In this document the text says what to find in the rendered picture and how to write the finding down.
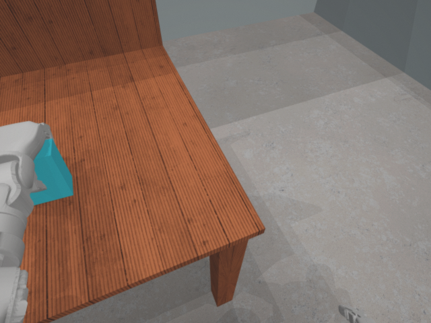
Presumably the left robot hand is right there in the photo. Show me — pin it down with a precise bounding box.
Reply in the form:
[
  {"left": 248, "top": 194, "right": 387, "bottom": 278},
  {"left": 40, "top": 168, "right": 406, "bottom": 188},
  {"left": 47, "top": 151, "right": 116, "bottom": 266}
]
[{"left": 0, "top": 121, "right": 54, "bottom": 193}]

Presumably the sponge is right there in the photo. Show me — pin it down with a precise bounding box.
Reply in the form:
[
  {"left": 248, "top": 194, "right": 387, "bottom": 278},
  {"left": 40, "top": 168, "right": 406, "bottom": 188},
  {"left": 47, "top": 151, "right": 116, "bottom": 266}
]
[{"left": 30, "top": 139, "right": 73, "bottom": 205}]

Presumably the robot left forearm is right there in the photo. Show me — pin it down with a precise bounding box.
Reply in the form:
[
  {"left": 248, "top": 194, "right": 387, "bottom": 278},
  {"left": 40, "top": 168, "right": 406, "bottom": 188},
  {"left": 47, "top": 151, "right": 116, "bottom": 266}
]
[{"left": 0, "top": 151, "right": 35, "bottom": 268}]

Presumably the right robot hand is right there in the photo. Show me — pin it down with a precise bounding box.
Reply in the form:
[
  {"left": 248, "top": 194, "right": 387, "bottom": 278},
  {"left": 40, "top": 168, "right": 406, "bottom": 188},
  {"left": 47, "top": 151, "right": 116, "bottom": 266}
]
[{"left": 339, "top": 304, "right": 376, "bottom": 323}]

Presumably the table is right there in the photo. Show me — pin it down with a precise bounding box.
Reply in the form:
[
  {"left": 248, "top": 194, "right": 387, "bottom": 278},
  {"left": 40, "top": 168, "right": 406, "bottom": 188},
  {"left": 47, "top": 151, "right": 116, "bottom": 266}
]
[{"left": 0, "top": 0, "right": 265, "bottom": 323}]

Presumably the robot left upper arm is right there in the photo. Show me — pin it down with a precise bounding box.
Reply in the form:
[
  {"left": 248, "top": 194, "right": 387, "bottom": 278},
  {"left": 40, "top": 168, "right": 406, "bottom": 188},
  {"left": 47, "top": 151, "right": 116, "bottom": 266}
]
[{"left": 0, "top": 266, "right": 28, "bottom": 323}]

